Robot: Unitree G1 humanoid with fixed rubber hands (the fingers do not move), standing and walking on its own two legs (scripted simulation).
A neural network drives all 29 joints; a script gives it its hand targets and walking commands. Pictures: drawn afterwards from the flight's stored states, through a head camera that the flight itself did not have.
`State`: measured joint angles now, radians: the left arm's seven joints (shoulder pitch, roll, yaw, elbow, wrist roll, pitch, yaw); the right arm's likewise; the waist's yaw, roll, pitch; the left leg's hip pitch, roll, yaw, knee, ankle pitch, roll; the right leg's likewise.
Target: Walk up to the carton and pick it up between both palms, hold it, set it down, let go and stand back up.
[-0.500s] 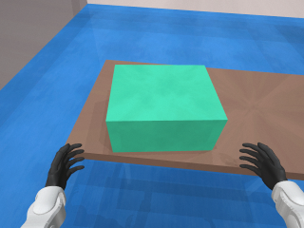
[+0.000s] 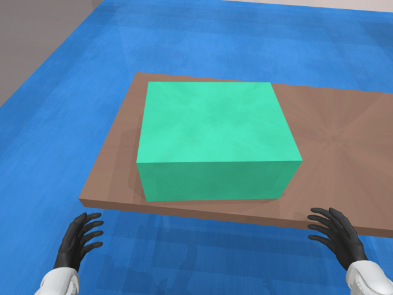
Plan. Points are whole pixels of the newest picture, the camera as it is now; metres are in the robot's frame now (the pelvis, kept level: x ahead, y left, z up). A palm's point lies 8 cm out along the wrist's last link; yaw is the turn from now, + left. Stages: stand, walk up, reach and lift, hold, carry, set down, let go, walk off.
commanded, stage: set down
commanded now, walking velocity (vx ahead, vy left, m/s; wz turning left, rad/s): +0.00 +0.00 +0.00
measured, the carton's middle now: (211, 138) +0.46 -0.03 +0.04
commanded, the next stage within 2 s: let go in 1.14 s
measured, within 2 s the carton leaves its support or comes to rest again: neither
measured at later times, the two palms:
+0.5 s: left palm (72, 275) +0.17 +0.25 -0.03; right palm (341, 256) +0.18 -0.25 +0.02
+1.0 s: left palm (76, 287) +0.15 +0.25 -0.07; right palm (340, 257) +0.18 -0.25 +0.02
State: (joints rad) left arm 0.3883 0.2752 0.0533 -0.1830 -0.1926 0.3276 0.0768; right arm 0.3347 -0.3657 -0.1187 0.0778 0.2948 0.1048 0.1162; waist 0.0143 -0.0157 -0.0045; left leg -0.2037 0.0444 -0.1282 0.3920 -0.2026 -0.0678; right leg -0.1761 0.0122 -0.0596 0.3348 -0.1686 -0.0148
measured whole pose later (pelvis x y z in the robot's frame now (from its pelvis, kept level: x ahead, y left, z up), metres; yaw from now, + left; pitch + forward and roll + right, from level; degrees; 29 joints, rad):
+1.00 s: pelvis -0.01 +0.00 +0.00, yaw +0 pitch -3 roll -1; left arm 0.21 0.27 0.05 0.38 -0.04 0.28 0.02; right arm 0.25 -0.25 -0.11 0.31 0.13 -0.09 0.07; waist 0.01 -0.06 0.02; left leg -0.15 0.04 -0.13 0.39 -0.20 -0.07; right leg -0.12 0.01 -0.06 0.33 -0.17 -0.01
